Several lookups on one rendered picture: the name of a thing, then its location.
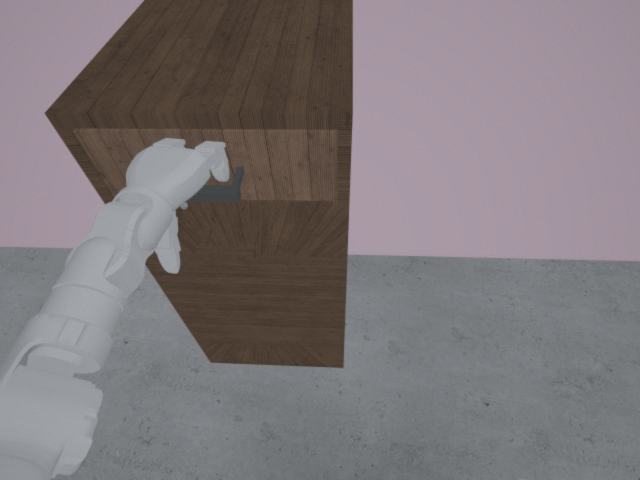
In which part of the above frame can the cabinet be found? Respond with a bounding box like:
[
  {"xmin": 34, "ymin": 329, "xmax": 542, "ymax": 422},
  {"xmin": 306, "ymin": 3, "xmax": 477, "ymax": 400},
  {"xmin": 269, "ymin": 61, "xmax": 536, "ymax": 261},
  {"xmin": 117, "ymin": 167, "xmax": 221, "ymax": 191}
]
[{"xmin": 45, "ymin": 0, "xmax": 353, "ymax": 368}]

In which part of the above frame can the robot left upper arm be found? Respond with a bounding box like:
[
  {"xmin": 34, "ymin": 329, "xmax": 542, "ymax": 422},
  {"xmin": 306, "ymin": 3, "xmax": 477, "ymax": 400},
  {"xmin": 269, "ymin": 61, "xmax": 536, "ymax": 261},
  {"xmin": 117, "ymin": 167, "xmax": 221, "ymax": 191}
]
[{"xmin": 0, "ymin": 365, "xmax": 103, "ymax": 480}]

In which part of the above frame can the left robot hand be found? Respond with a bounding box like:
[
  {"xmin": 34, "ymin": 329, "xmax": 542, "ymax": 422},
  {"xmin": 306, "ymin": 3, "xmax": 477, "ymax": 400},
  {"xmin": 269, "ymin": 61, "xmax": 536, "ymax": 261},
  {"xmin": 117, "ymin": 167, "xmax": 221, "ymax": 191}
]
[{"xmin": 126, "ymin": 138, "xmax": 229, "ymax": 274}]

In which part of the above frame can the handle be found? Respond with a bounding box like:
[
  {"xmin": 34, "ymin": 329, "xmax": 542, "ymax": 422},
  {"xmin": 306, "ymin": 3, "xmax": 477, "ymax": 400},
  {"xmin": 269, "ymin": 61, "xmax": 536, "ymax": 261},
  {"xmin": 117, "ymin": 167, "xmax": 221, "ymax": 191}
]
[
  {"xmin": 195, "ymin": 245, "xmax": 257, "ymax": 261},
  {"xmin": 186, "ymin": 166, "xmax": 244, "ymax": 203}
]

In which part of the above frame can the robot left forearm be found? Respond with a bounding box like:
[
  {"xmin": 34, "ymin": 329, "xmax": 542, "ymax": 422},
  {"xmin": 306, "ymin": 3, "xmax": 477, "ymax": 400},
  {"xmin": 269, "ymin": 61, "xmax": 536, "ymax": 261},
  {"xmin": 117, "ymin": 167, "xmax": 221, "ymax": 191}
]
[{"xmin": 0, "ymin": 186, "xmax": 173, "ymax": 392}]

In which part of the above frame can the drawer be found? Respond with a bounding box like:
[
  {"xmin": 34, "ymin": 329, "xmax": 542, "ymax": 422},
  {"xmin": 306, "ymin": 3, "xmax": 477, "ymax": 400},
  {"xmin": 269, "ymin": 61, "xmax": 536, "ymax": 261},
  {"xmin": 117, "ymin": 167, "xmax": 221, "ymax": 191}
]
[{"xmin": 73, "ymin": 128, "xmax": 338, "ymax": 201}]

